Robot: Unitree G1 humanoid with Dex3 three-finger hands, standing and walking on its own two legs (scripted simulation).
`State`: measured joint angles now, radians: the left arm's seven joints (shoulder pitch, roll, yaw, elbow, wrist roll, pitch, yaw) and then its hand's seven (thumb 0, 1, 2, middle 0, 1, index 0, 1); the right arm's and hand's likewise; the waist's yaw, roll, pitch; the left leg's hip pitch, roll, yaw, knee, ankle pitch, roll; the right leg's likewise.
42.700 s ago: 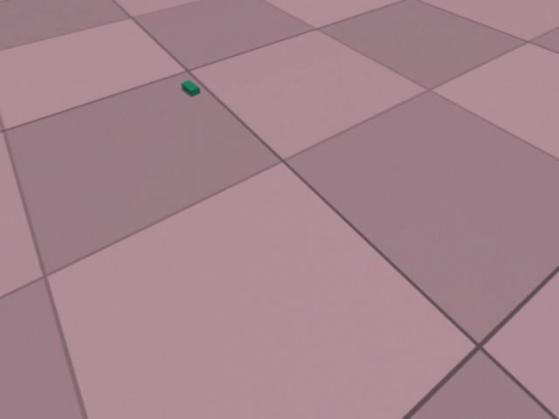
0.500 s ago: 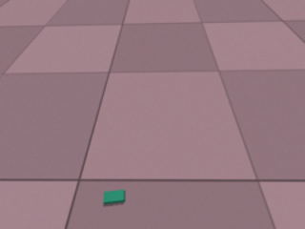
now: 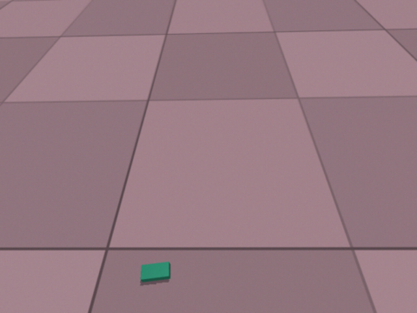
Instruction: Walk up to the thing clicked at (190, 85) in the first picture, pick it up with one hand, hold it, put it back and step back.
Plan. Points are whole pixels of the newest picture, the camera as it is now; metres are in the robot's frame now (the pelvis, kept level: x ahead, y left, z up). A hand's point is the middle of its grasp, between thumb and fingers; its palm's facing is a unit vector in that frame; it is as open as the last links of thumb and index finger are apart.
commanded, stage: stand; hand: left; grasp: from above
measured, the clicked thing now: (155, 271) +0.43 +0.28 -0.76
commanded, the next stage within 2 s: step back in 0.36 s
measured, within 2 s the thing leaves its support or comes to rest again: neither
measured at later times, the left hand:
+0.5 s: hand out of the picture +0.08 +0.26 -0.16, palm faces -0.02 -0.93 -0.37, open 7.4 cm
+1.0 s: hand out of the picture -0.05 +0.23 -0.17, palm faces -0.07 -0.90 -0.42, open 7.3 cm
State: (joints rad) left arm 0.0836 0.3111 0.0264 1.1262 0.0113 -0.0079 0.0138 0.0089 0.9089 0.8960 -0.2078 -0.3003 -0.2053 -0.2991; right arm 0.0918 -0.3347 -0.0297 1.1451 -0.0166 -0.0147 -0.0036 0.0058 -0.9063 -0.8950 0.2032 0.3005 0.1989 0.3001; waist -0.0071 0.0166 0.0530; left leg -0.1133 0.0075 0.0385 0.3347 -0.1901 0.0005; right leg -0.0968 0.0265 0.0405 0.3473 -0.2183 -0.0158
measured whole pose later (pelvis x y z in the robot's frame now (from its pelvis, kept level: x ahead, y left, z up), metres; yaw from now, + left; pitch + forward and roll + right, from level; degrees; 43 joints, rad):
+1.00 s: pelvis -0.13 -0.04 -0.03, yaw -4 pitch -3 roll -1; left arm 0.19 0.35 0.07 0.90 0.03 0.03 0.00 0.01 0.91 0.90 -0.21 -0.30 -0.21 -0.30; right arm 0.04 -0.41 -0.06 0.92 -0.01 0.05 0.00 0.01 -0.90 -0.89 0.21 0.30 0.20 0.30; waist 0.01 0.08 0.19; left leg -0.49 0.06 -0.05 0.80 -0.38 -0.01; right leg -0.24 0.04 0.03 0.69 -0.40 -0.01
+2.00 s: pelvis -0.43 -0.04 -0.02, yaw +1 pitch -1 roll +1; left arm 0.14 0.34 0.07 0.81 0.04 0.03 0.02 0.01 0.90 0.90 -0.21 -0.30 -0.21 -0.30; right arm 0.22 -0.44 -0.07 0.91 -0.01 0.07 -0.01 0.01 -0.91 -0.90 0.20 0.30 0.20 0.30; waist 0.00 0.07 0.16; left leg -0.39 -0.10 -0.17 1.11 -0.47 -0.04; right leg -0.36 -0.03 0.00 0.59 -0.21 -0.01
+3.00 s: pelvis -0.66 -0.01 -0.01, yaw +0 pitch -2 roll +1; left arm 0.18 0.42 0.07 0.95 0.03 0.03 -0.03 0.01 0.91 0.90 -0.21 -0.30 -0.21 -0.30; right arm 0.27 -0.35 -0.05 0.99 -0.05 -0.04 0.01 0.01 -0.90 -0.89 0.21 0.30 0.20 0.30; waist -0.01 -0.05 0.07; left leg -0.17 0.00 -0.03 0.51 -0.31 -0.01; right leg -0.35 -0.03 0.03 0.75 -0.43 -0.02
